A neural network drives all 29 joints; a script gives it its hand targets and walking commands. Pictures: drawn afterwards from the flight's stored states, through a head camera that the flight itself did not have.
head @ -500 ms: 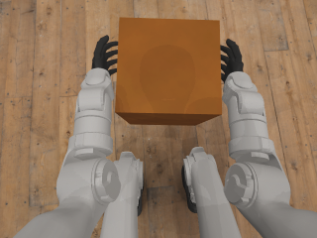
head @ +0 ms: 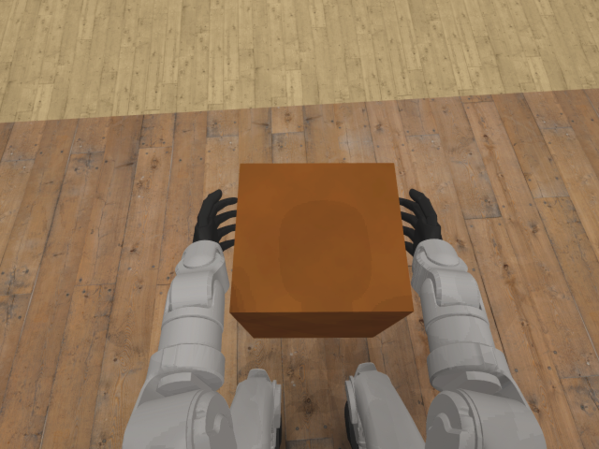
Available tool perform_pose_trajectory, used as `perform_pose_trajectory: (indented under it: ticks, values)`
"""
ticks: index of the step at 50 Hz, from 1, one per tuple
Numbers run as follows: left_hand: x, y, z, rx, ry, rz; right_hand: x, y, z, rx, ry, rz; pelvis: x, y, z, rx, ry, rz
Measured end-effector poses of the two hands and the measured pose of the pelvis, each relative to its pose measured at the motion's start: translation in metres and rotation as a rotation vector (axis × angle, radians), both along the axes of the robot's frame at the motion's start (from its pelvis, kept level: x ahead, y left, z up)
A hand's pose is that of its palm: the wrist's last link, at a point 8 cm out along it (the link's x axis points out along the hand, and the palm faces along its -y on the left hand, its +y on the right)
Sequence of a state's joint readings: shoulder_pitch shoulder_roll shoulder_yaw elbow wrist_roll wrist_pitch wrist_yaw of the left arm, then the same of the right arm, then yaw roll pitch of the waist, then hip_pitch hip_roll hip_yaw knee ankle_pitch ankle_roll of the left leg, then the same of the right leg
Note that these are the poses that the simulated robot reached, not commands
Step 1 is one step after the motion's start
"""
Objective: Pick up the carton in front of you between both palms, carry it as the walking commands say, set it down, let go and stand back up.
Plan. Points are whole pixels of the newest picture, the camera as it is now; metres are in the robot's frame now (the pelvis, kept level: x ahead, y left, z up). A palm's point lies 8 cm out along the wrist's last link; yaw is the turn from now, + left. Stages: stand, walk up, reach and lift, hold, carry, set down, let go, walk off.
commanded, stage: reach and lift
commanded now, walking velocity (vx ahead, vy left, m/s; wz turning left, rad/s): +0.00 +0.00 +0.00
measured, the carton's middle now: (315, 261) +0.39 -0.01 -0.10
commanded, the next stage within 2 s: hold in 1.62 s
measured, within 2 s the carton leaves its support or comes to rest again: neither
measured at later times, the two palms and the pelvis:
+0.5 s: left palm (162, 233) +0.35 +0.14 +0.12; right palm (471, 221) +0.34 -0.16 +0.12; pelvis +0.04 -0.01 +0.11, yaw +0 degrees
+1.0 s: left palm (145, 228) +0.33 +0.15 +0.16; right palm (490, 213) +0.33 -0.15 +0.15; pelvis +0.03 +0.00 +0.13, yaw +0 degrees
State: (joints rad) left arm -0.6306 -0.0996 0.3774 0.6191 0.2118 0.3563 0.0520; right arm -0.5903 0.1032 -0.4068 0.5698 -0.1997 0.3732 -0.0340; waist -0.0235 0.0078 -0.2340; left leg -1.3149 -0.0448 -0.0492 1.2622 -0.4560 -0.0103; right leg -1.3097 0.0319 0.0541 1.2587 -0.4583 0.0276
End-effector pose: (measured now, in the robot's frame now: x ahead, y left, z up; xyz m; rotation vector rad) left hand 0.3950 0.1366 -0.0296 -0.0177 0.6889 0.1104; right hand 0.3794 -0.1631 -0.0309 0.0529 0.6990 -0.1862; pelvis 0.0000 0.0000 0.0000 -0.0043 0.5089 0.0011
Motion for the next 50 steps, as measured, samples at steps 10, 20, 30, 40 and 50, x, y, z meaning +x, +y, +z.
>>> perform_pose_trajectory:
  ticks: [10, 20, 30, 40, 50]
  values:
    - [-0.021, 0.003, 0.061, 0.0, -0.002, 0.017, -0.016, 0.003, 0.06, -0.003, -0.002, 0.022, 0.019, -0.002, 0.053, 0.004, -0.143, -0.002]
    - [-0.041, 0.006, 0.121, 0.002, -0.01, 0.027, -0.031, 0.006, 0.121, -0.008, -0.01, 0.04, 0.036, -0.004, 0.098, 0.005, -0.324, -0.001]
    - [-0.058, 0.008, 0.173, 0.018, -0.039, 0.025, -0.044, 0.008, 0.174, -0.024, -0.039, 0.065, 0.042, -0.005, 0.123, 0.005, -0.503, 0.002]
    - [-0.065, 0.008, 0.18, 0.024, -0.005, 0.018, -0.052, 0.008, 0.18, -0.029, -0.005, 0.071, 0.031, -0.005, 0.126, 0.006, -0.581, -0.001]
    - [-0.061, 0.009, 0.185, 0.022, -0.021, 0.02, -0.048, 0.008, 0.185, -0.028, -0.021, 0.07, 0.029, -0.004, 0.128, 0.005, -0.584, 0.0]
